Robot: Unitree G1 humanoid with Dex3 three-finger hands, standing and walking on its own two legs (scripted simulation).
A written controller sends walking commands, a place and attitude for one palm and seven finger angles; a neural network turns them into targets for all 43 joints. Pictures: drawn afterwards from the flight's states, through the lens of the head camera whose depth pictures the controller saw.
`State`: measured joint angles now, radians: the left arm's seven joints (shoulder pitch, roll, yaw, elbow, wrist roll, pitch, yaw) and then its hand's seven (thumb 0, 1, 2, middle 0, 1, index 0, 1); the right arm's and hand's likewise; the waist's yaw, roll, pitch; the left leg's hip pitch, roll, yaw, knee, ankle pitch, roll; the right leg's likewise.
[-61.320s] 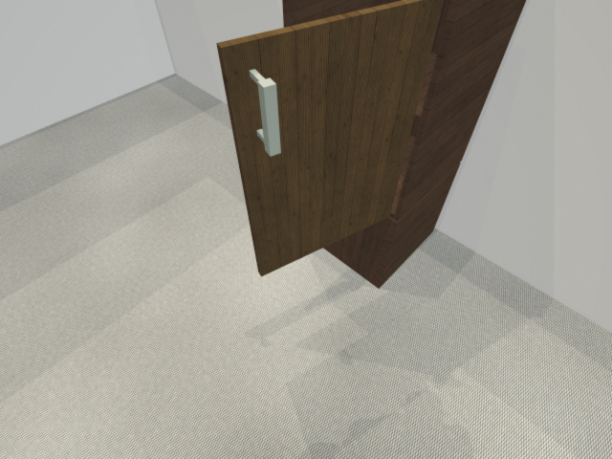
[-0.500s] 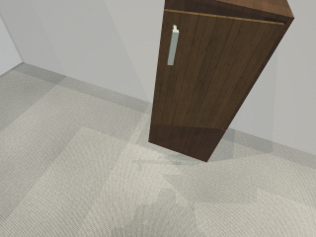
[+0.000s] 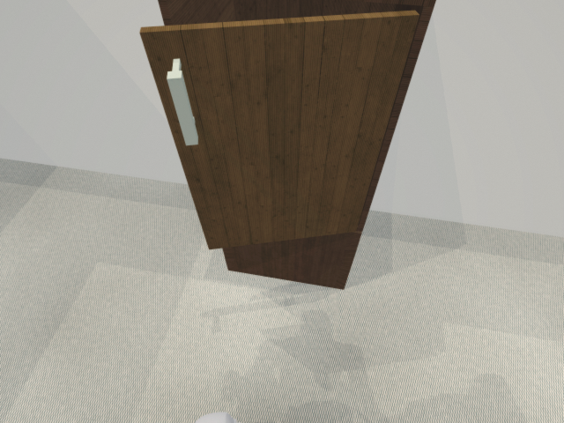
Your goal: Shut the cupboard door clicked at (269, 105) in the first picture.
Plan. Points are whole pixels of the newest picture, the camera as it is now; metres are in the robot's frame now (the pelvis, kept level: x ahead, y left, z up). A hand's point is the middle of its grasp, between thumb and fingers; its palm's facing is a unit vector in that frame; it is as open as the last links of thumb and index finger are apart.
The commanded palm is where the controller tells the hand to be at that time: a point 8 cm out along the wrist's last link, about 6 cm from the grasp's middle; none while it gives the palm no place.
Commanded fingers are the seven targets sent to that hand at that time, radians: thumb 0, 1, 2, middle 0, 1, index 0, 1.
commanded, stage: take the last steps up to it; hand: left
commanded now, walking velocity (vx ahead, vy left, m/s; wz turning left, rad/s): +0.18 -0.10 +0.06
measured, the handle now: (184, 103) +0.57 +0.17 +0.14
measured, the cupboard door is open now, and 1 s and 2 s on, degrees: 19 19 19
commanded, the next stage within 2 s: come to a stop and stand still in 0.08 s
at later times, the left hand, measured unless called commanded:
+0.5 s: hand out of the picture +0.12 +0.13 -0.18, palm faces +0.06 -0.98 -0.21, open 7.3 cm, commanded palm none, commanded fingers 0.00 0.90 0.90 -0.20 -0.30 -0.20 -0.30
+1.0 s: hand out of the picture +0.15 +0.23 -0.17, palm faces +0.04 -0.96 -0.26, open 7.4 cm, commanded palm none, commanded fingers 0.00 0.90 0.90 -0.20 -0.30 -0.20 -0.30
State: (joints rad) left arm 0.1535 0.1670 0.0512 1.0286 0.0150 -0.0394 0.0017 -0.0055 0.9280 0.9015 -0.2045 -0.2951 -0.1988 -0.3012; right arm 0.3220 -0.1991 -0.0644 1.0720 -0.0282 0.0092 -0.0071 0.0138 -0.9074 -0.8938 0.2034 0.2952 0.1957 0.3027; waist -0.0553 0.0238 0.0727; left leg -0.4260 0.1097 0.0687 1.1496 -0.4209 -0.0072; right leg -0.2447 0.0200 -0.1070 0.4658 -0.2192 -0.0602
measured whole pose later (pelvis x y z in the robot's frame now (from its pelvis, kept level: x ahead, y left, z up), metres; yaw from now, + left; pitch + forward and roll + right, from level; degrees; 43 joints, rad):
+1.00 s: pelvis +0.08 +0.02 -0.01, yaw +0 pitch -4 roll -1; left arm 0.24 0.22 0.02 0.95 0.02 0.02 0.05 0.00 0.91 0.90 -0.20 -0.30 -0.20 -0.30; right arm 0.22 -0.19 -0.02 0.92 -0.02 0.02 -0.01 0.01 -0.91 -0.89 0.20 0.30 0.20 0.30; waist 0.00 0.00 0.03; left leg -0.21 -0.02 0.07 0.61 -0.33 0.05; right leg -0.21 -0.06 0.01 0.58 -0.29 0.05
